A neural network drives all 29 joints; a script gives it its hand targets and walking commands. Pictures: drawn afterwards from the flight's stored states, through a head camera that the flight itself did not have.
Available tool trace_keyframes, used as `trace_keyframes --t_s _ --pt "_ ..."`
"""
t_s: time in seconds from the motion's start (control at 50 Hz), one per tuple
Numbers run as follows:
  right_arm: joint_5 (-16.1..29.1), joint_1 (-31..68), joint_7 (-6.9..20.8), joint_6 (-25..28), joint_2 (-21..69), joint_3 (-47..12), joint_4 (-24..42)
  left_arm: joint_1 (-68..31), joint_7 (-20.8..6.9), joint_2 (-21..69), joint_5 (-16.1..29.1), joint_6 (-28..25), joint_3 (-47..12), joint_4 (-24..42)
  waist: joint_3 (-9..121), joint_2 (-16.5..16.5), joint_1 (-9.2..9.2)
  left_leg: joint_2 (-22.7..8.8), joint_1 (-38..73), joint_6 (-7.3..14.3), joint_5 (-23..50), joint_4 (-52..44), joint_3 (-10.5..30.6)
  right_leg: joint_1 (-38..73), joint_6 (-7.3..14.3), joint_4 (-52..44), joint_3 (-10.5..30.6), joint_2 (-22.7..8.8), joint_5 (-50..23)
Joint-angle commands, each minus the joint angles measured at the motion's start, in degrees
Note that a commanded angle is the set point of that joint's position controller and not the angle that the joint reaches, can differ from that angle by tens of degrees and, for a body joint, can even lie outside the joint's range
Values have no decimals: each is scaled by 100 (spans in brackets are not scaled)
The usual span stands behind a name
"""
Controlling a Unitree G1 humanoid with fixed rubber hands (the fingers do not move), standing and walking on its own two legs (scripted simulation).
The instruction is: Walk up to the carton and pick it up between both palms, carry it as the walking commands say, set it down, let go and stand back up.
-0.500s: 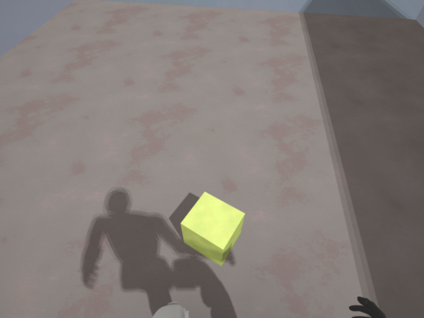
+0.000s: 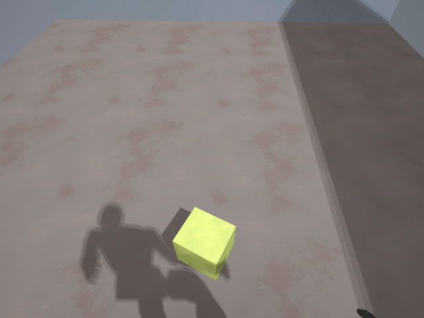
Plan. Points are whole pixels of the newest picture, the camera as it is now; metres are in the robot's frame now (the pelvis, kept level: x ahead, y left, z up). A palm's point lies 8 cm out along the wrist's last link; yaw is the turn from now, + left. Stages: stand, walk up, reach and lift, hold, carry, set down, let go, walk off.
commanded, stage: walk up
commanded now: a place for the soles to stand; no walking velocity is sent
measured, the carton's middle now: (205, 243) +0.55 +0.04 -0.66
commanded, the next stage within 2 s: none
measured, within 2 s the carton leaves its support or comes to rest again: neither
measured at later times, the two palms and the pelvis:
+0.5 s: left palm out of the picture +0.07 +0.40 -0.11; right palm out of the picture +0.15 -0.28 -0.11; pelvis +0.03 +0.06 -0.02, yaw -5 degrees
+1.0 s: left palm out of the picture +0.27 +0.52 -0.09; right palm out of the picture +0.16 -0.15 -0.16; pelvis +0.12 +0.19 -0.05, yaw -16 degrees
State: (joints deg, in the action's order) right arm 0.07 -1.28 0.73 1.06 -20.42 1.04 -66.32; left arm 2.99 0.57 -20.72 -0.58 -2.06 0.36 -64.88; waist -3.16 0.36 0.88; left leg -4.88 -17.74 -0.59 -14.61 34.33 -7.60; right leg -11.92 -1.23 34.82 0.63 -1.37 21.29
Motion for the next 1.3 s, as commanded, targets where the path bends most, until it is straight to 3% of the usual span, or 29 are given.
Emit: trace_keyframes --t_s 0.0,0.18,0.2,0.22,0.24,0.34,0.42,0.44,0.46,0.48,0.52,0.56,0.6,0.64,0.66,0.68,0.7,0.72,0.76,0.8,0.96,1.02,1.04,1.06,1.08,1.1,1.16,1.24,1.28 --pt "9 392 -32 154 -1278 261 347 -284 29 -1419 -2 -112 263 309 579 94 -44 -423 873 252 500 -1016 592 -306 436 -1151 565 -635 -1338" --pt "-2 201 -32 127 -1189 259 315 -410 36 -1336 21 -105 240 395 665 253 16 -393 1210 238 1162 -1144 447 15 353 -1340 562 -651 -2057" --pt "-426 783 230 -90 -1901 683 1330 1379 299 -2081 6 -189 610 334 488 -481 -437 -63 380 178 -443 356 -87 171 870 -1299 1396 -1056 -1790" --pt "-415 1124 325 -237 -1600 646 1609 1892 421 -2476 -34 -227 750 239 168 425 -681 284 -1436 63 -1397 1315 188 1067 1430 -1763 2847 -1664 -1192" --pt "-550 1298 357 -308 -1527 646 1763 2067 519 -2645 -85 -257 864 322 -79 109 -720 150 -2292 73 -1488 2257 1145 1210 1785 -2006 3911 -2171 -567" --pt "-350 596 537 -359 -1414 785 2173 1143 642 -2224 -57 -405 886 954 347 802 -2 -243 -1999 119 -1364 2175 1462 1064 1426 -814 2190 -1582 -2373" --pt "-327 285 567 -395 -1583 962 2501 1145 709 -2458 -214 -429 944 1272 276 1092 142 -129 -926 164 -1454 1591 1276 -365 1417 -234 2390 -1572 -2441" --pt "-321 -82 571 -371 -1536 1013 2456 921 701 -2355 -133 -407 904 1391 483 655 423 -73 -161 265 -941 809 1239 -893 1253 143 2188 -1327 -2030" --pt "-400 -956 537 -348 -1796 1141 2228 601 690 -2017 -170 -364 774 1532 795 -403 959 37 1458 480 -1002 -193 1183 -2052 781 1356 1170 -493 -1424" --pt "-527 -1520 455 -307 -2408 1289 2200 792 706 -1292 -113 -385 612 1663 975 -2745 1122 -1306 2280 984 -1101 -1647 3204 -3414 330 3273 -181 627 523" --pt "-283 -629 460 -312 -2194 1195 2551 945 767 -1871 -122 -346 675 1548 757 -1692 736 -1968 1729 1911 -731 -1624 3353 -3293 250 3960 -203 -58 1692" --pt "-320 -645 389 -290 -2095 1132 2632 1141 677 -1925 -18 -411 685 1395 499 -1079 544 -1670 1263 1788 383 -843 2777 -2867 227 3240 -196 -308 1409" --pt "-312 -552 320 -301 -1902 1073 2707 1583 661 -1877 69 -470 701 1218 375 -1336 368 -1452 904 1630 1984 -319 2025 -2334 268 2214 -292 -349 1265" --pt "-334 -181 348 -360 -1701 927 2945 2444 645 -1672 54 -549 691 1007 629 -1014 -238 -1038 295 1350 2914 488 1090 -763 397 764 -626 -129 310" --pt "-329 149 361 -428 -1620 884 3170 3338 691 -1972 -6 -606 799 822 926 -376 -768 -690 -668 1044 2501 1970 643 711 477 -514 -251 -127 -230" --pt "-274 125 383 -397 -943 696 3516 3600 785 -2673 -168 -627 1035 870 814 1552 -962 -19 -2193 442 -191 3401 455 1403 702 -1117 2137 -1426 -1371" --pt "-297 93 345 -466 -1194 689 3528 3274 863 -3044 -194 -585 1070 1050 981 1166 -772 111 -2855 225 -1948 3846 1237 1590 1202 -1498 3920 -2337 -1537" --pt "-292 261 335 -563 -1627 818 3481 2980 920 -3056 -175 -559 1109 1135 958 281 -713 -108 -3132 186 -1871 4118 1458 1870 1426 -1120 3954 -2532 -1956" --pt "-362 262 307 -591 -1611 829 3287 2485 917 -2540 -95 -550 955 1403 504 57 -441 -365 -2942 166 -1656 4493 1608 1039 1893 -298 2907 -2331 -3333" --pt "-279 -43 328 -577 -1667 908 3160 2107 918 -2382 -72 -537 901 1586 656 242 -186 -471 -2674 44 -1589 4297 1602 752 1806 -4 2098 -2066 -3050" --pt "-211 -152 417 -554 -1568 963 3132 1545 865 -2869 -207 -533 1012 1999 350 1442 -60 -326 -1373 -37 -1412 3062 903 -1301 1559 165 1501 -1588 -3044" --pt "-212 -1427 337 -489 -1755 1122 2500 719 749 -2737 -181 -410 953 2166 1033 958 725 139 257 69 -523 1795 260 -2276 990 1053 777 -1022 -1313" --pt "-305 -1810 302 -462 -2048 1167 2361 645 760 -2234 -117 -352 851 2257 1043 -487 970 -219 580 302 -810 658 1216 -2838 531 2593 -81 -246 -417" --pt "-298 -1554 266 -409 -2477 1229 2474 782 813 -1796 -27 -328 716 2275 658 -2071 883 -1216 241 925 -1040 -735 3333 -3555 260 3937 -348 542 1550" --pt "-199 -1035 260 -391 -2645 1201 2644 1007 849 -1947 21 -331 671 2258 851 -1890 732 -1707 177 1744 -177 -860 3921 -3354 207 4572 173 362 1971" --pt "-134 -579 230 -376 -2546 1165 2764 866 842 -2094 -26 -348 714 2121 687 -1454 555 -1894 -110 2083 -298 -888 4236 -3272 240 4868 182 142 1899" --pt "-36 -253 78 -275 -2181 1001 2754 1323 618 -2107 -2 -336 720 1681 548 -1371 195 -1606 -423 1698 -380 -217 3122 -2880 278 4415 41 -144 1059" --pt "-69 -287 -8 -65 -2137 852 2450 1386 291 -1737 5 -314 705 1654 579 -1366 -86 -1838 -453 1531 97 45 2717 -1983 427 2632 93 -53 1366" --pt "-73 -438 -43 -25 -1940 730 2432 1560 170 -1852 -164 -319 804 1649 1079 -586 -311 -1553 -932 1071 404 981 2059 -415 664 865 408 -21 857"
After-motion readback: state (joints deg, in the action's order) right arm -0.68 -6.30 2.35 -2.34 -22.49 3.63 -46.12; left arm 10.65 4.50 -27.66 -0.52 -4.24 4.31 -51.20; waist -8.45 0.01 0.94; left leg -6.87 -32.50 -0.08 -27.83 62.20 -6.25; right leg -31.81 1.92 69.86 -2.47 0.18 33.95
